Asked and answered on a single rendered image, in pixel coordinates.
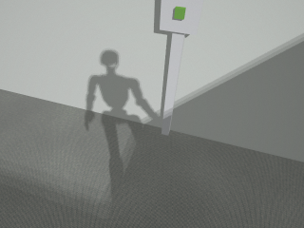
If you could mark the button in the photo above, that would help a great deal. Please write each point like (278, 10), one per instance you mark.
(179, 12)

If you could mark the panel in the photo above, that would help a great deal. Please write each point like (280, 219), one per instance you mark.
(179, 27)

